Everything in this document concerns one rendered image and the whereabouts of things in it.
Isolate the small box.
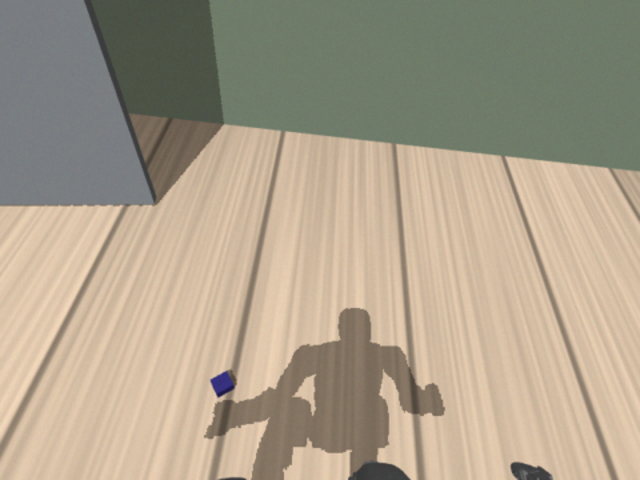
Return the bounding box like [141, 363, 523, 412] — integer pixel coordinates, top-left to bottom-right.
[210, 371, 235, 398]

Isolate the right robot hand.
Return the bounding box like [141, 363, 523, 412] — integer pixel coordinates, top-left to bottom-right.
[511, 462, 553, 480]

